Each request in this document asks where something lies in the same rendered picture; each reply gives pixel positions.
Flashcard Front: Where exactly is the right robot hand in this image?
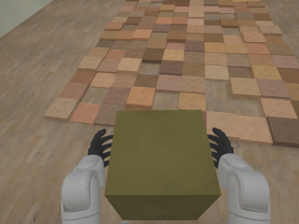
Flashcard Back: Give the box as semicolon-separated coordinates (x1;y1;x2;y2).
207;127;234;169

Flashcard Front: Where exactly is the right robot forearm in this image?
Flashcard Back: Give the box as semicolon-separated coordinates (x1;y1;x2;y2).
218;153;271;224

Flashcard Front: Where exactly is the left robot forearm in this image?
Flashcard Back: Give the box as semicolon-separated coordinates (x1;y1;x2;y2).
61;154;106;224

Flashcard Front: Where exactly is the left robot hand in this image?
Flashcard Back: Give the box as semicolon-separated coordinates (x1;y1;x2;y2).
88;129;113;167

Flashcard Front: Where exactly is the carton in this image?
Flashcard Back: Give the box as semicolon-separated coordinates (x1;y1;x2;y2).
104;109;221;220

